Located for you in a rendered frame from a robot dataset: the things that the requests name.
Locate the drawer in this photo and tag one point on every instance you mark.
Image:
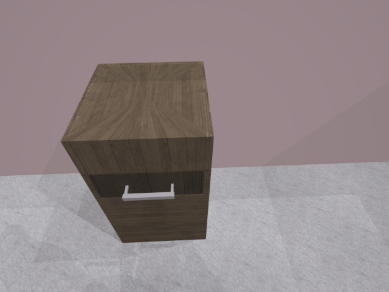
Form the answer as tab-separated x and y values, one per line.
113	185

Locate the handle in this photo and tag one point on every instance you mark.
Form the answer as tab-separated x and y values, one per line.
148	196

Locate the cabinet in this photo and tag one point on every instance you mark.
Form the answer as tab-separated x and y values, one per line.
146	117

